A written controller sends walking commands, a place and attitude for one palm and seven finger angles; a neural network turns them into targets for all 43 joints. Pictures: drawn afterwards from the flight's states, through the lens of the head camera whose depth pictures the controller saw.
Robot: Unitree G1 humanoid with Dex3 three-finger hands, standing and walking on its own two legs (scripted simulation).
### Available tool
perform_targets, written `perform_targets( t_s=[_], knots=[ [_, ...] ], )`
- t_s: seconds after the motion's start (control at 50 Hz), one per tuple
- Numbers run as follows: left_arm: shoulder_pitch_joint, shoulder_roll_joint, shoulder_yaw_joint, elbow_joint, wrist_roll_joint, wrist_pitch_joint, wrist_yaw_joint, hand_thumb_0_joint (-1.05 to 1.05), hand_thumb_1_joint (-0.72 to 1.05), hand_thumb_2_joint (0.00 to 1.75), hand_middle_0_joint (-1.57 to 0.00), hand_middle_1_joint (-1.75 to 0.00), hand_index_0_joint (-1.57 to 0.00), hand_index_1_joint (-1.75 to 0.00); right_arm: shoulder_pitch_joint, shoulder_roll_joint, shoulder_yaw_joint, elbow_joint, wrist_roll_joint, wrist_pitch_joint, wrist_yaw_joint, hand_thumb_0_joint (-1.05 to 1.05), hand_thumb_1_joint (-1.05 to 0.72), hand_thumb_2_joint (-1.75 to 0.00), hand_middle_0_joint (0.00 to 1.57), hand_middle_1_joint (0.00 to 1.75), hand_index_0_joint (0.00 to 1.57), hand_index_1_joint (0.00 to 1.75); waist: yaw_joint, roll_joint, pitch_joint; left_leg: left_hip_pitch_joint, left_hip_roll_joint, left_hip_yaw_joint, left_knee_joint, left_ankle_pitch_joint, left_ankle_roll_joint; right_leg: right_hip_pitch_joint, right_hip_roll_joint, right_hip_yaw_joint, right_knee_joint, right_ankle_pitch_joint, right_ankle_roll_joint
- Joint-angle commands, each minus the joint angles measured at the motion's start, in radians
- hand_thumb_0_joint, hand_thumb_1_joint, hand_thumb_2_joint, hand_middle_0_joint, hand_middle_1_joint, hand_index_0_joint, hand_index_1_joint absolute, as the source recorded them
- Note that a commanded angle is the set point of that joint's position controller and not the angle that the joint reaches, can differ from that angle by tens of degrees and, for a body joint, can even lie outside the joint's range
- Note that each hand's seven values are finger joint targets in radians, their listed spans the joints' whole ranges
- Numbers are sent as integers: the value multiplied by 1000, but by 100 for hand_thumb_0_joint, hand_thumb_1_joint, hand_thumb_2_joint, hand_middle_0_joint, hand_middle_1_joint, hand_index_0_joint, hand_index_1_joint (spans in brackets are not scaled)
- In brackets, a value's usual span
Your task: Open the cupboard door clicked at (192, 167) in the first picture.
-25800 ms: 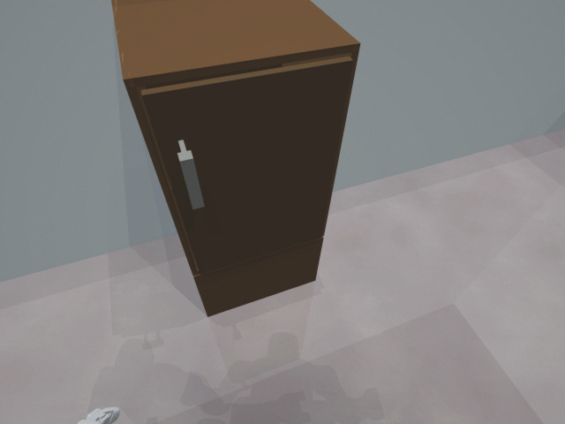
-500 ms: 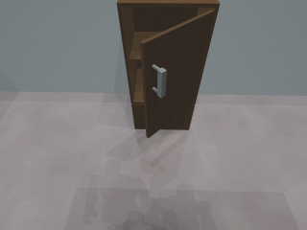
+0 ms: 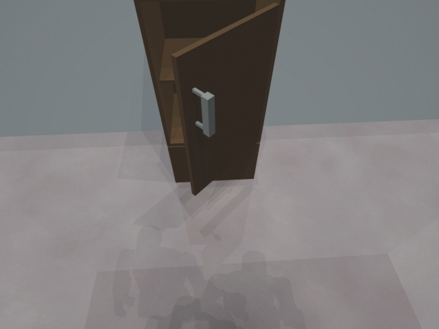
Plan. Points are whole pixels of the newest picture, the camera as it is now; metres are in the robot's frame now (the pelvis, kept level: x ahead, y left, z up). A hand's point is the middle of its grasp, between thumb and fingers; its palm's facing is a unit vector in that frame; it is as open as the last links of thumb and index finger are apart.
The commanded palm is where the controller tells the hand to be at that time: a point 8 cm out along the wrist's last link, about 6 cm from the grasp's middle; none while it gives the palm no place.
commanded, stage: walk to a spot facing it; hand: left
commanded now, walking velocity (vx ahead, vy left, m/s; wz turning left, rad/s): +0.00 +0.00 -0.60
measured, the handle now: (202, 112) +0.64 +0.09 -0.02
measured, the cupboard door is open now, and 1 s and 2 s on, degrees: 44 44 44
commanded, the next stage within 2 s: none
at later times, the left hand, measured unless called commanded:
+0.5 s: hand out of the picture +0.09 +0.15 -0.16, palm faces -0.21 -0.94 -0.27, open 7.4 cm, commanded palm none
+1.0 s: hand (171, 289) +0.22 +0.13 -0.16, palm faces -0.52 -0.82 -0.24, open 7.4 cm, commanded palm none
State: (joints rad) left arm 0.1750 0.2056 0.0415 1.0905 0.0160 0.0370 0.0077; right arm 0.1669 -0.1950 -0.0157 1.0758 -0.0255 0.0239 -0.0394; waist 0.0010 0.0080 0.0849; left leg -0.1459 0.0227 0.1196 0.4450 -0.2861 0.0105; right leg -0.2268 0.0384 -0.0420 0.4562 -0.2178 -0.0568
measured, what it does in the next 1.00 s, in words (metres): steps on the spot, turning right: left foot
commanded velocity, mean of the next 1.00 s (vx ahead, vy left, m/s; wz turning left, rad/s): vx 0.00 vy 0.00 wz -0.60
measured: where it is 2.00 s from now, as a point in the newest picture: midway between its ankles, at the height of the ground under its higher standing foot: outside the picture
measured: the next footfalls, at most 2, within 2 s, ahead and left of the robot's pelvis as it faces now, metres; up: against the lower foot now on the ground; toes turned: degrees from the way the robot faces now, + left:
left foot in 0.74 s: +0.09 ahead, +0.10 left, +0.00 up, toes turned -25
right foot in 1.08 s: -0.02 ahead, -0.14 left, +0.00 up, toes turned -41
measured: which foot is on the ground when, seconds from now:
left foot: down 0.00-0.24, up 0.26-0.72, down 0.74-1.00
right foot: down 0.00-0.72, up 0.74-1.00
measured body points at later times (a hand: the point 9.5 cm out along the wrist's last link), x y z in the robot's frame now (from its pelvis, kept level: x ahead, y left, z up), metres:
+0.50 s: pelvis +0.00 -0.04 +0.00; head +0.06 -0.07 +0.45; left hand +0.10 +0.20 -0.14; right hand +0.05 -0.32 -0.15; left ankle +0.01 +0.13 -0.66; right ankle -0.01 -0.11 -0.74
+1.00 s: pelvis +0.02 -0.01 +0.00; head +0.08 -0.04 +0.44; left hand +0.25 +0.17 -0.15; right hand -0.07 -0.25 -0.14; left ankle +0.06 +0.12 -0.74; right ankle -0.05 -0.13 -0.70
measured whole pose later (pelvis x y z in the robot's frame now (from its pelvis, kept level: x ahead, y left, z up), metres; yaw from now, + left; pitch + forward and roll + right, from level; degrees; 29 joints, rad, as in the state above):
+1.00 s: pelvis +0.02 -0.01 +0.00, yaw -33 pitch +1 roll -2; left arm 0.13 0.28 0.09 0.89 0.02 0.06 -0.04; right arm 0.22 -0.21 -0.02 0.90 -0.04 0.02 -0.03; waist 0.01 0.00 0.13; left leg -0.20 0.11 0.11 0.51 -0.32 -0.03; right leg -0.44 -0.02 -0.04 0.86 -0.43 0.04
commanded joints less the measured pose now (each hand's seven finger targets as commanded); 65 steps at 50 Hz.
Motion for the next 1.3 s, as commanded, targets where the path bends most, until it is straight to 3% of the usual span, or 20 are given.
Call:
perform_targets(
  t_s=[0.0,0.1,0.18,0.2,0.22,0.26,0.34,0.58,0.66,0.7,0.72,0.76,0.84,0.98,1.02,1.04,1.06,1.08,1.18,1.28],
  knots=[
    [-4,140,44,-109,7,0,0,0,90,90,-20,-30,-20,-30,82,-161,-48,-63,-2,2,-16,0,-90,-90,20,30,20,30,-18,43,-48,6,190,-126,-70,94,41,-92,-103,144,55,191,1],
    [-31,101,57,-175,12,17,-18,0,90,90,-20,-30,-20,-30,71,-198,-62,-106,-12,-14,-19,0,-90,-90,20,30,20,30,-8,164,-57,24,403,-229,-149,331,194,-220,-60,70,498,-310,45],
    [68,83,60,-163,8,0,-27,0,90,90,-20,-30,-20,-30,6,-209,-69,-138,-10,-12,-13,0,-90,-90,20,30,20,30,50,58,-96,-1,302,-41,78,423,80,-30,-59,2,177,-102,46],
    [133,121,70,-146,12,-8,-22,0,90,90,-20,-30,-20,-30,-9,-201,-73,-151,0,-7,-10,0,-90,-90,20,30,20,30,81,-44,-106,-80,219,8,241,286,24,74,-83,72,3,142,30],
    [173,234,91,-139,23,-21,-3,0,90,90,-20,-30,-20,-30,-5,-125,-67,-190,14,-5,-5,0,-90,-90,20,30,20,30,81,-382,-112,-323,55,82,474,-176,-46,198,-329,473,-123,437,-63],
    [158,252,91,-147,2,-20,12,0,90,90,-20,-30,-20,-30,-18,-137,-67,-196,16,15,5,0,-90,-90,20,30,20,30,66,-256,-75,-401,40,-119,729,-313,-45,123,-388,520,-151,358,-190],
    [81,186,80,-193,4,-29,25,0,90,90,-20,-30,-20,-30,-61,-105,-61,-196,12,13,8,0,-90,-90,20,30,20,30,24,-65,-115,-412,50,-153,715,-153,-69,132,-272,431,-88,448,-154],
    [118,206,94,-211,18,-18,18,0,90,90,-20,-30,-20,-30,-127,-101,-58,-257,26,-3,0,0,-90,-90,20,30,20,30,48,-142,-154,-316,-13,-156,378,-169,-68,161,-218,521,-47,509,-151],
    [28,202,93,-240,7,-10,13,0,90,90,-20,-30,-20,-30,6,-115,-58,-223,30,-15,-6,0,-90,-90,20,30,20,30,-28,-126,-170,-29,-21,-151,50,31,-55,-37,-146,490,14,360,-62],
    [39,114,72,-271,-11,-9,-1,0,90,90,-20,-30,-20,-30,62,-254,-81,-226,7,-35,-13,0,-90,-90,20,30,20,30,-44,261,-190,230,331,-498,-178,132,61,-356,62,260,267,-178,48],
    [-3,132,68,-287,-1,-12,-9,0,90,90,-20,-30,-20,-30,81,-284,-82,-233,0,-27,-17,0,-90,-90,20,30,20,30,-51,272,-149,154,482,-584,-180,299,164,-389,36,131,489,-413,88],
    [-2,149,79,-281,16,-8,-26,0,90,90,-20,-30,-20,-30,33,-218,-60,-255,-13,-30,-20,0,-90,-90,20,30,20,30,-10,122,-87,21,399,-437,-151,440,183,-365,-11,114,682,-318,110],
    [-13,113,63,-271,3,3,-44,0,90,90,-20,-30,-20,-30,33,-190,-51,-258,-11,-29,-17,0,-90,-90,20,30,20,30,5,192,-112,76,265,-164,-48,666,115,-346,-46,40,636,-253,119],
    [-78,108,43,-287,2,-3,-54,0,90,90,-20,-30,-20,-30,121,-242,-71,-227,-9,-21,2,0,-90,-90,20,30,20,30,-36,218,-123,62,290,-81,17,584,81,-142,-27,-65,257,-193,83],
    [5,129,51,-260,2,-9,-49,0,90,90,-20,-30,-20,-30,93,-247,-75,-234,-2,-17,6,0,-90,-90,20,30,20,30,18,169,-144,-23,269,-36,133,495,30,42,-24,-65,59,-7,59],
    [87,196,65,-235,8,-18,-39,0,90,90,-20,-30,-20,-30,86,-219,-74,-246,9,-17,12,0,-90,-90,20,30,20,30,58,18,-192,-170,219,22,298,333,-26,246,-124,62,-21,232,16],
    [170,322,94,-214,16,-26,-18,0,90,90,-20,-30,-20,-30,28,-125,-50,-300,20,-17,17,0,-90,-90,20,30,20,30,101,-351,-204,-447,50,86,569,-312,-85,375,-411,463,-75,607,-106],
    [207,334,98,-201,-2,-23,-2,0,90,90,-20,-30,-20,-30,3,-166,-51,-307,18,-3,4,0,-90,-90,20,30,20,30,125,-305,-220,-457,60,-84,703,-393,-73,319,-465,480,-70,675,-188],
    [10,215,71,-262,6,-23,13,0,90,90,-20,-30,-20,-30,30,-137,-54,-252,7,4,23,0,-90,-90,20,30,20,30,15,-172,-157,-400,80,-105,667,-152,-93,129,-262,329,-104,229,-136],
    [45,240,75,-244,13,-39,-7,0,90,90,-20,-30,-20,-30,-13,-118,-58,-263,4,-12,42,0,-90,-90,20,30,20,30,36,-133,-94,-342,36,-69,442,-126,-89,53,-236,402,-194,-195,-148]
  ],
)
